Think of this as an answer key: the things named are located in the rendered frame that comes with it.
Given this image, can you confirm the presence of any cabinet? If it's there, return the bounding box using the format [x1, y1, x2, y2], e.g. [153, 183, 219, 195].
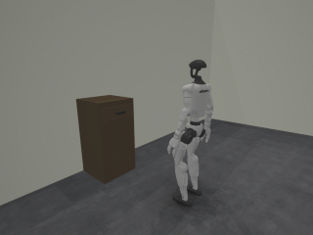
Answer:
[76, 95, 136, 184]

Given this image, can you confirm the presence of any left robot hand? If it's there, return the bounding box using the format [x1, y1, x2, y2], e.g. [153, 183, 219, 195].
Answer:
[167, 137, 180, 158]

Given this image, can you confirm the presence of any handle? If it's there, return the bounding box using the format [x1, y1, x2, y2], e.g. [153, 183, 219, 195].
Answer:
[115, 111, 125, 115]

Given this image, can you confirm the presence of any robot left shin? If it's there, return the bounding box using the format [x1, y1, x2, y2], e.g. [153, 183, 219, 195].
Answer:
[175, 164, 188, 201]

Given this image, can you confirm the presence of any robot left forearm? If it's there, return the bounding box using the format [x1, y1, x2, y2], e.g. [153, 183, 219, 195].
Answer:
[174, 108, 188, 139]

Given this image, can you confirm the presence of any robot right forearm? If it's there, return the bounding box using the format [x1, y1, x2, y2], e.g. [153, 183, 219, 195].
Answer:
[203, 109, 214, 128]

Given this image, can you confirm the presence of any robot left upper arm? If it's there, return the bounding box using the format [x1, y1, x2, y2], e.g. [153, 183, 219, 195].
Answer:
[182, 83, 195, 117]

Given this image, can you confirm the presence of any robot right upper arm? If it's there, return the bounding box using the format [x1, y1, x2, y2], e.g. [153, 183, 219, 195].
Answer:
[206, 83, 214, 111]

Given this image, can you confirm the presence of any humanoid robot head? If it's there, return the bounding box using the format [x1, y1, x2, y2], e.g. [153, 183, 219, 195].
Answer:
[189, 60, 206, 85]

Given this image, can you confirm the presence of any drawer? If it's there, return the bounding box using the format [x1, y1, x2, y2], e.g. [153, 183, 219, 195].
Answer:
[101, 103, 132, 122]

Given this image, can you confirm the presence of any right robot hand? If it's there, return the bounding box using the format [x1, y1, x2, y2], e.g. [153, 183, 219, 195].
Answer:
[201, 127, 211, 143]

